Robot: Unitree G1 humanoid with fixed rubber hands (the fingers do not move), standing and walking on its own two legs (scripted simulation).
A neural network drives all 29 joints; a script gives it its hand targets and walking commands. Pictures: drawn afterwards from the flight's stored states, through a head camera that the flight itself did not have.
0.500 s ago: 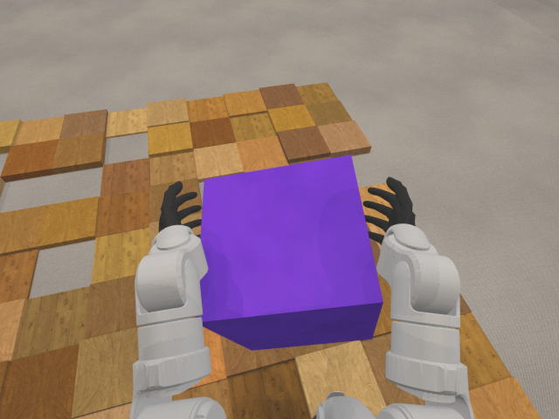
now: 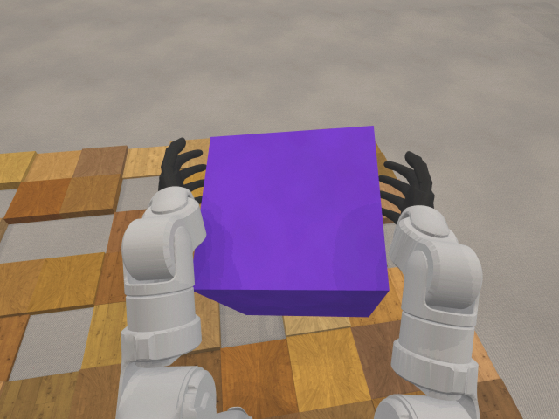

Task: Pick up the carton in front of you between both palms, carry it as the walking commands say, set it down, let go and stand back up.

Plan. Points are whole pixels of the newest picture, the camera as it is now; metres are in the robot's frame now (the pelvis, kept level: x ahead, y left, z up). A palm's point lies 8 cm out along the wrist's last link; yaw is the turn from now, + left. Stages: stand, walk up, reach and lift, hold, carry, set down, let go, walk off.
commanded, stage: carry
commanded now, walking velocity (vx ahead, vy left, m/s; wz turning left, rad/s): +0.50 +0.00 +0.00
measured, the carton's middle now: (298, 237) +0.36 -0.01 +0.06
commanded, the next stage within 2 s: none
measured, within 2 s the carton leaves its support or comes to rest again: neither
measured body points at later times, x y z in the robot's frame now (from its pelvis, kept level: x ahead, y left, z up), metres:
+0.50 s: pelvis +0.31 -0.04 +0.01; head +0.33 -0.05 +0.46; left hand +0.66 +0.14 +0.14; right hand +0.67 -0.17 +0.13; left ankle +0.20 +0.08 -0.63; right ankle +0.36 -0.10 -0.72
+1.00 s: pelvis +0.64 +0.02 -0.03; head +0.65 +0.03 +0.42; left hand +0.99 +0.17 +0.05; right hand +0.97 -0.13 +0.06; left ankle +0.69 +0.08 -0.76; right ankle +0.46 -0.10 -0.62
